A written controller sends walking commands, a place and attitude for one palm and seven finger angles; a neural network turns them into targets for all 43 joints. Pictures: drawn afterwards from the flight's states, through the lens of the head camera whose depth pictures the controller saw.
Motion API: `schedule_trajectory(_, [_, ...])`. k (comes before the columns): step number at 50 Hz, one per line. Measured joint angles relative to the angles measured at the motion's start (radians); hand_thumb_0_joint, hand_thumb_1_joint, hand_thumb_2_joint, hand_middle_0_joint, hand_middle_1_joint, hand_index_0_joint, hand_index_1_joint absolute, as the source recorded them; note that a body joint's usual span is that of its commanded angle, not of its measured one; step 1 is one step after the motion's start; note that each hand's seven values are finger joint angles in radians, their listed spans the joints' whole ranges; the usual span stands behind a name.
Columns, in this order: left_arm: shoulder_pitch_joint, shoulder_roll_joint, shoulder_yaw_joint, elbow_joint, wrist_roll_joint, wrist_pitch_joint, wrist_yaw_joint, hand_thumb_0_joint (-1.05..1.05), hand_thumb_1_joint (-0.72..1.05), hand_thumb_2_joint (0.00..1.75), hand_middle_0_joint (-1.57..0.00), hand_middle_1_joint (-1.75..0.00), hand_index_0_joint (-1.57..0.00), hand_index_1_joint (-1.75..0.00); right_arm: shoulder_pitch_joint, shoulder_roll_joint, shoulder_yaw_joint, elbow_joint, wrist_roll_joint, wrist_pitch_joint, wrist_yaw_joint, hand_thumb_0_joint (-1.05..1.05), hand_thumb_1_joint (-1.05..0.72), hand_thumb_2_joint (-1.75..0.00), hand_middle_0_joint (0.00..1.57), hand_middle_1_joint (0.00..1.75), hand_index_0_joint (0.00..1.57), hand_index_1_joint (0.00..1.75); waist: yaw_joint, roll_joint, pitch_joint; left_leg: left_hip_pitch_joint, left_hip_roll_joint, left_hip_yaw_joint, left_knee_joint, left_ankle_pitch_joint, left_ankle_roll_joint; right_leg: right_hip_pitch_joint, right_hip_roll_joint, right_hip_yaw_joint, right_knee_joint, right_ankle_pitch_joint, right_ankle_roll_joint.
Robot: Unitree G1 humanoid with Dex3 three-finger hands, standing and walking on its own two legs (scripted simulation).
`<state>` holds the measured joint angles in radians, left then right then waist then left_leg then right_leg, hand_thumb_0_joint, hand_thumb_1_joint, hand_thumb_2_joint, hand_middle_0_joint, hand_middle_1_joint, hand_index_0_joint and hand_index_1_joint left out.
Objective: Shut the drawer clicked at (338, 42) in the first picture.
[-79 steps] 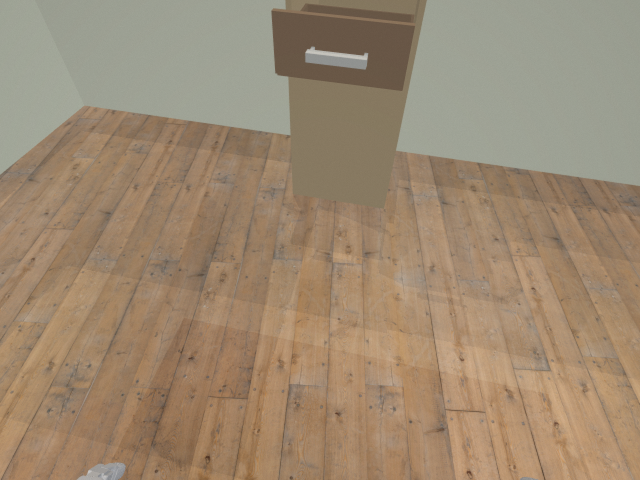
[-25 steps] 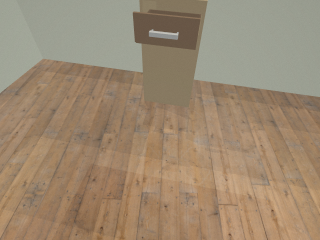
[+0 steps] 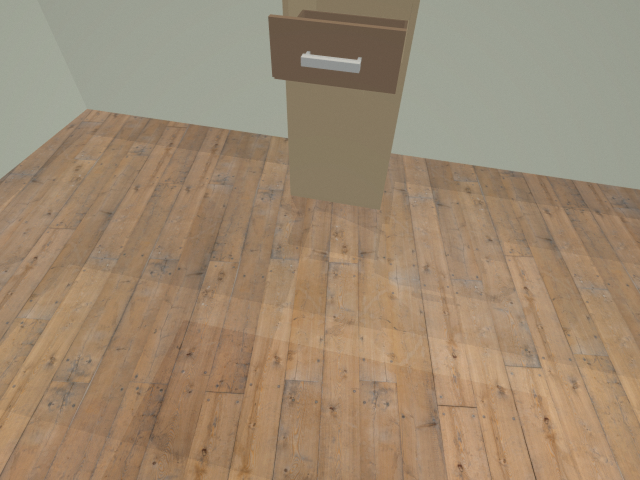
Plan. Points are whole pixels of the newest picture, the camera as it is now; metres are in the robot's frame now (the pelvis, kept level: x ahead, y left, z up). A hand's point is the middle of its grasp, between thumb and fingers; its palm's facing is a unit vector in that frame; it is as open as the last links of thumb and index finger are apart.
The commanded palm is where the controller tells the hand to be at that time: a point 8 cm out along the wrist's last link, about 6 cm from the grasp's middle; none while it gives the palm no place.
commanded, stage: walk to a spot facing it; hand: left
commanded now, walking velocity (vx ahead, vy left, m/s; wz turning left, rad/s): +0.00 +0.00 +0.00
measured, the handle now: (332, 60) +1.18 +0.04 +0.00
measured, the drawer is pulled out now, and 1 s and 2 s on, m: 0.23 0.23 0.23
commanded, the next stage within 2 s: take the last steps up to it in 1.18 s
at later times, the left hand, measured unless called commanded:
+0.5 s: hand out of the picture +0.08 +0.20 -0.19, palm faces -0.06 -0.99 -0.13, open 7.3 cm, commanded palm none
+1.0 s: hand (258, 361) +0.35 +0.13 -0.18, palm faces -0.07 -0.98 -0.19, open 7.2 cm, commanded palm none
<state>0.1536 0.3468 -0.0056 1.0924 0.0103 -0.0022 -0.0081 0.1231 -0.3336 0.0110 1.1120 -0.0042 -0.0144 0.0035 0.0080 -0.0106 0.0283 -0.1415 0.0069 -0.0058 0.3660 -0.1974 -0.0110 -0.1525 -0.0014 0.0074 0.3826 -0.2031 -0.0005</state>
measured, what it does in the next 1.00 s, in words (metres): walks ahead: right foot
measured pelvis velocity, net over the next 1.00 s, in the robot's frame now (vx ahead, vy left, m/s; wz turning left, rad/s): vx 0.27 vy -0.05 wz -0.10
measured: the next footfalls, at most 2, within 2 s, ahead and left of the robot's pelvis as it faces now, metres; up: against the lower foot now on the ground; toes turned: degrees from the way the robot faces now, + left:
right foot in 0.74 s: +0.33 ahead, -0.14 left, +0.00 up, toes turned -15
left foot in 1.18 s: +0.48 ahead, +0.08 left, +0.00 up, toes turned +5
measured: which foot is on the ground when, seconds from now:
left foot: down 0.00-0.72, up 0.74-1.00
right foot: down 0.00-0.36, up 0.38-0.72, down 0.74-1.00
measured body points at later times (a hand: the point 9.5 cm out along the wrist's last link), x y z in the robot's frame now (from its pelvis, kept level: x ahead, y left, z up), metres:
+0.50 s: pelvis +0.09 +0.02 -0.01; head +0.10 +0.04 +0.44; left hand +0.08 +0.25 -0.18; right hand +0.00 -0.19 -0.15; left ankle +0.00 +0.13 -0.75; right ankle +0.05 -0.10 -0.67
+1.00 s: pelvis +0.27 -0.05 -0.01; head +0.27 -0.03 +0.44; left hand +0.35 +0.18 -0.17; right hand +0.28 -0.28 -0.16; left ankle +0.35 +0.08 -0.69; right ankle +0.29 -0.13 -0.75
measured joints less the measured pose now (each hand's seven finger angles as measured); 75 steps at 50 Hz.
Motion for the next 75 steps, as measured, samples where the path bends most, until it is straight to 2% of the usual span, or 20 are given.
schedule_trajectory(7, [0.009,-0.010,0.000,-0.001,0.000,0.003,0.009,0.00,0.90,0.90,-0.20,-0.30,-0.21,-0.30,0.003,0.009,0.002,0.001,-0.004,0.004,-0.004,0.01,-0.90,-0.90,0.20,0.30,0.20,0.30,0.002,0.000,-0.013,0.001,0.002,0.004,0.013,-0.014,-0.001,0.002,0.002,0.003,0.007,-0.010,0.001])
schedule_trajectory(18, [0.198,-0.121,0.023,0.004,0.006,0.009,-0.010,0.00,0.91,0.90,-0.20,-0.30,-0.20,-0.30,0.169,0.116,-0.007,-0.003,-0.012,-0.010,0.002,0.01,-0.91,-0.90,0.20,0.30,0.20,0.30,0.011,-0.019,-0.054,-0.023,0.019,0.057,0.212,-0.195,0.017,-0.019,0.009,0.036,0.169,-0.164,-0.002])
schedule_trajectory(22, [0.224,-0.151,0.031,0.035,0.011,0.024,-0.011,0.00,0.91,0.90,-0.20,-0.30,-0.20,-0.30,0.248,0.168,-0.012,-0.005,-0.016,-0.058,-0.017,0.01,-0.91,-0.90,0.20,0.30,0.20,0.30,-0.015,-0.034,-0.034,0.048,0.014,0.098,0.157,-0.217,0.033,-0.166,-0.001,-0.006,0.550,-0.247,-0.029])
schedule_trajectory(25, [0.188,-0.156,0.043,0.023,0.013,0.024,-0.018,0.01,0.91,0.90,-0.20,-0.30,-0.20,-0.30,0.322,0.209,-0.008,0.020,-0.015,-0.071,-0.028,0.00,-0.91,-0.90,0.20,0.30,0.20,0.30,-0.027,-0.038,-0.008,0.118,0.017,0.107,0.066,-0.196,0.029,-0.291,-0.025,-0.050,0.699,-0.201,-0.026])
schedule_trajectory(27, [0.151,-0.160,0.048,0.001,0.014,0.023,-0.025,0.01,0.91,0.90,-0.20,-0.30,-0.20,-0.30,0.366,0.229,-0.007,0.047,-0.014,-0.073,-0.033,0.00,-0.91,-0.90,0.20,0.30,0.20,0.30,-0.028,-0.035,0.009,0.165,0.020,0.116,0.004,-0.183,0.022,-0.360,-0.046,-0.072,0.695,-0.144,-0.023])
schedule_trajectory(30, [0.084,-0.153,0.056,-0.031,0.014,0.023,-0.024,0.01,0.93,0.90,-0.20,-0.30,-0.20,-0.30,0.417,0.248,-0.008,0.084,-0.015,-0.069,-0.037,0.01,-0.91,-0.90,0.20,0.30,0.20,0.30,-0.036,-0.023,0.038,0.232,0.028,0.131,-0.067,-0.178,0.008,-0.407,-0.066,-0.106,0.537,-0.062,-0.027])
schedule_trajectory(34, [0.000,-0.141,0.062,-0.072,0.009,0.003,-0.026,0.01,0.93,0.90,-0.20,-0.30,-0.20,-0.30,0.457,0.251,-0.014,0.124,-0.013,-0.060,-0.035,0.01,-0.90,-0.90,0.20,0.30,0.20,0.30,-0.052,0.002,0.078,0.303,0.051,0.153,-0.075,-0.227,-0.021,-0.383,-0.043,-0.142,0.327,-0.007,-0.063])
schedule_trajectory(36, [-0.024,-0.133,0.064,-0.092,0.013,-0.022,-0.025,0.01,0.93,0.90,-0.20,-0.30,-0.20,-0.30,0.474,0.251,-0.019,0.140,-0.009,-0.052,-0.031,0.01,-0.90,-0.90,0.20,0.30,0.20,0.30,-0.052,0.008,0.084,0.288,0.073,0.154,0.050,-0.295,-0.026,-0.316,-0.023,-0.157,0.241,0.019,-0.087])
schedule_trajectory(38, [-0.038,-0.127,0.070,-0.107,0.014,-0.056,-0.014,0.01,0.93,0.90,-0.20,-0.30,-0.20,-0.30,0.464,0.252,-0.023,0.144,0.000,-0.035,-0.022,0.01,-0.90,-0.90,0.20,0.30,0.20,0.30,-0.045,-0.002,0.085,0.144,0.088,0.124,0.417,-0.338,0.000,-0.303,-0.028,-0.160,0.268,0.042,-0.101])
schedule_trajectory(40, [-0.039,-0.132,0.070,-0.108,0.004,-0.061,-0.005,0.00,0.92,0.90,-0.20,-0.30,-0.20,-0.30,0.409,0.240,-0.035,0.127,0.003,-0.019,-0.017,0.01,-0.90,-0.90,0.20,0.30,0.20,0.30,-0.049,0.005,0.089,-0.030,0.091,0.069,0.763,-0.288,0.026,-0.280,-0.019,-0.173,0.297,-0.004,-0.094])
schedule_trajectory(43, [-0.012,-0.149,0.063,-0.084,0.006,-0.051,0.009,0.00,0.92,0.90,-0.20,-0.30,-0.20,-0.30,0.311,0.215,-0.051,0.068,-0.010,-0.011,-0.014,0.01,-0.91,-0.90,0.20,0.30,0.20,0.30,-0.059,0.010,0.064,-0.238,0.114,0.059,0.914,-0.184,0.032,-0.213,-0.002,-0.182,0.232,-0.013,-0.081])
schedule_trajectory(46, [0.031,-0.165,0.069,-0.058,0.009,-0.046,0.024,-0.01,0.94,0.90,-0.20,-0.30,-0.20,-0.30,0.224,0.196,-0.063,-0.004,-0.019,-0.010,-0.011,0.01,-0.91,-0.90,0.20,0.30,0.20,0.30,-0.062,0.014,0.022,-0.370,0.141,0.069,0.838,-0.123,0.013,-0.151,0.012,-0.188,0.154,-0.006,-0.079])
schedule_trajectory(50, [0.091,-0.163,0.062,-0.032,0.015,-0.049,0.016,-0.01,0.95,0.90,-0.20,-0.30,-0.21,-0.30,0.138,0.184,-0.075,-0.073,-0.022,-0.008,-0.001,0.01,-0.92,-0.90,0.19,0.30,0.19,0.30,-0.043,0.014,-0.026,-0.430,0.157,0.089,0.654,-0.052,-0.006,-0.075,0.022,-0.190,0.074,-0.009,-0.070])
schedule_trajectory(55, [0.164,-0.167,0.055,-0.017,0.018,-0.056,0.005,0.00,0.93,0.90,-0.20,-0.30,-0.20,-0.30,0.072,0.164,-0.077,-0.111,-0.018,-0.013,0.019,0.01,-0.93,-0.90,0.19,0.30,0.19,0.30,0.004,0.000,-0.041,-0.368,0.139,0.102,0.415,-0.035,-0.002,0.008,0.016,-0.195,0.029,-0.046,-0.044])
schedule_trajectory(59, [0.225,-0.167,0.056,-0.001,0.016,-0.050,0.002,0.00,0.92,0.90,-0.20,-0.30,-0.20,-0.30,0.050,0.157,-0.067,-0.127,-0.018,-0.031,0.023,0.01,-0.92,-0.90,0.19,0.30,0.19,0.30,0.033,-0.011,-0.032,-0.240,0.108,0.129,0.236,-0.049,0.013,0.048,-0.009,-0.200,0.082,-0.125,-0.007])
schedule_trajectory(60, [0.240,-0.167,0.057,0.005,0.013,-0.046,0.000,0.00,0.92,0.90,-0.20,-0.30,-0.20,-0.30,0.045,0.158,-0.063,-0.130,-0.021,-0.042,0.020,0.01,-0.92,-0.90,0.19,0.30,0.19,0.30,0.034,-0.019,-0.026,-0.222,0.096,0.138,0.216,0.001,0.027,0.033,-0.025,-0.192,0.144,-0.161,-0.006])
schedule_trajectory(63, [0.249,-0.165,0.057,0.027,0.013,-0.019,-0.002,0.00,0.91,0.90,-0.20,-0.30,-0.20,-0.30,0.047,0.175,-0.047,-0.135,-0.023,-0.062,0.005,0.00,-0.92,-0.90,0.20,0.30,0.20,0.30,0.032,-0.035,-0.003,-0.191,0.076,0.167,0.253,-0.047,0.061,-0.111,-0.039,-0.115,0.536,-0.271,-0.023])
schedule_trajectory(66, [0.235,-0.162,0.064,0.032,0.016,-0.007,-0.005,0.00,0.91,0.90,-0.20,-0.30,-0.20,-0.30,0.086,0.199,-0.048,-0.119,-0.011,-0.068,-0.020,0.00,-0.93,-0.90,0.20,0.30,0.20,0.30,0.024,-0.039,0.001,-0.117,0.059,0.189,0.173,-0.052,0.058,-0.250,-0.055,-0.082,0.757,-0.186,-0.021])
schedule_trajectory(70, [0.200,-0.166,0.069,0.007,0.018,-0.001,-0.004,0.00,0.91,0.90,-0.20,-0.30,-0.20,-0.30,0.141,0.185,-0.049,-0.076,-0.008,-0.070,-0.032,-0.01,-0.96,-0.90,0.20,0.30,0.20,0.30,0.020,-0.039,0.000,-0.031,0.037,0.213,0.057,-0.030,0.063,-0.357,-0.089,-0.069,0.735,-0.085,0.003])
schedule_trajectory(75, [0.139,-0.173,0.068,-0.018,0.018,0.010,-0.009,0.00,0.91,0.90,-0.20,-0.30,-0.20,-0.30,0.217,0.195,-0.044,-0.016,-0.012,-0.052,-0.025,-0.01,-0.94,-0.90,0.20,0.30,0.20,0.30,0.003,-0.032,0.000,0.045,0.029,0.225,-0.010,-0.042,0.049,-0.368,-0.118,-0.084,0.536,-0.037,0.017])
